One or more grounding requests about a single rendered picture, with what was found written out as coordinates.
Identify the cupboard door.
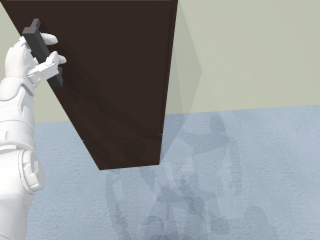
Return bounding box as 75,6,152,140
5,0,170,141

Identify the left robot upper arm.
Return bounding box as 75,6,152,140
0,149,46,240

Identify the handle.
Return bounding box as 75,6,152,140
22,18,63,87

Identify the robot left forearm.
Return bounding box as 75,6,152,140
0,77,36,155

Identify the robot left hand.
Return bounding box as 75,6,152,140
5,32,67,90

